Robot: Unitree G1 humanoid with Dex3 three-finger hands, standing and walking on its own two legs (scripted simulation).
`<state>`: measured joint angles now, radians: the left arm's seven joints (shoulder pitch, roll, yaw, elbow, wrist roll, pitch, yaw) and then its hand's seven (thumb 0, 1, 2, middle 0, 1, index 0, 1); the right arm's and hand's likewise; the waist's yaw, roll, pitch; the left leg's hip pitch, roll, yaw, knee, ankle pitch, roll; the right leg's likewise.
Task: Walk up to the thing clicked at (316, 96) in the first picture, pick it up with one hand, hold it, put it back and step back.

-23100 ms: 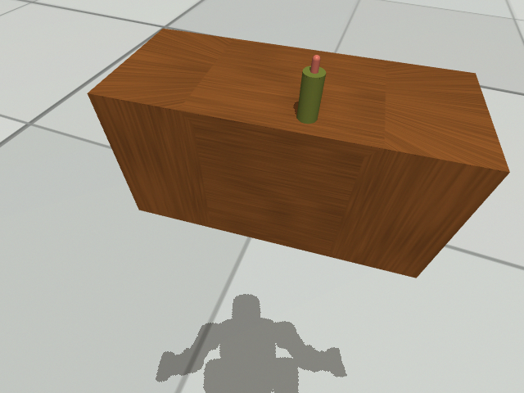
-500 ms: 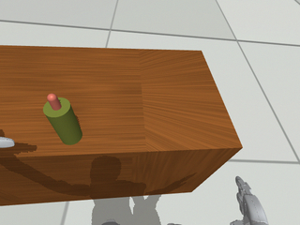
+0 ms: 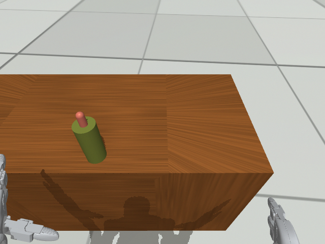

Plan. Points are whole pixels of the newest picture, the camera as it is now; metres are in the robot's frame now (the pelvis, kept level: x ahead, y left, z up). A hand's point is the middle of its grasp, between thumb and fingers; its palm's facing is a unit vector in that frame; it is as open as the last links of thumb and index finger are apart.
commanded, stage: sink last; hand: left
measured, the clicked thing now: (88, 136) +0.41 +0.23 +0.01
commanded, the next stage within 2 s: home in 0.40 s
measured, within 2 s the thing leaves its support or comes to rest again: neither
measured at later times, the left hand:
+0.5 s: hand (23, 219) +0.16 +0.27 +0.08, palm faces +0.39 -0.80 -0.45, open 17.5 cm
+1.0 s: hand (87, 233) +0.17 +0.19 -0.06, palm faces +0.14 -0.97 -0.20, open 17.5 cm
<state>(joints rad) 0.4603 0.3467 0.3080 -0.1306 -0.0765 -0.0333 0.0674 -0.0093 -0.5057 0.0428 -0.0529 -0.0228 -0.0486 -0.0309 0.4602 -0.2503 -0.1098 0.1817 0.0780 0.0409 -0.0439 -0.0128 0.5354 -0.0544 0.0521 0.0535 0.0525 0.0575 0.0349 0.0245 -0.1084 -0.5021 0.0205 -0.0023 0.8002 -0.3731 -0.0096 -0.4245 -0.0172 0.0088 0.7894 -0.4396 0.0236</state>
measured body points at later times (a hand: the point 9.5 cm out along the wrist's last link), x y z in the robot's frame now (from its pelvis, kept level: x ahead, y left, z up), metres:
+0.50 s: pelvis -0.02 -0.02 -0.01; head -0.02 -0.04 +0.44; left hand +0.13 +0.31 +0.11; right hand +0.13 -0.29 -0.05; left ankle +0.02 +0.12 -0.71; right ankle -0.02 -0.14 -0.71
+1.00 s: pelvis +0.00 +0.01 -0.01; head +0.03 +0.01 +0.44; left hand +0.16 +0.24 -0.05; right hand +0.16 -0.23 -0.06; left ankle +0.02 +0.12 -0.71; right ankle -0.02 -0.14 -0.71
